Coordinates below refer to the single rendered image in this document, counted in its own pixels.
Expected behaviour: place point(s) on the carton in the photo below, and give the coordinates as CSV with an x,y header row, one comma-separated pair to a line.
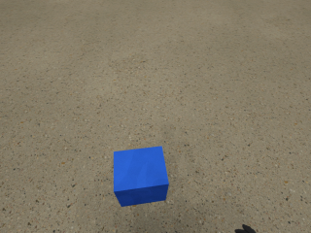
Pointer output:
x,y
140,176

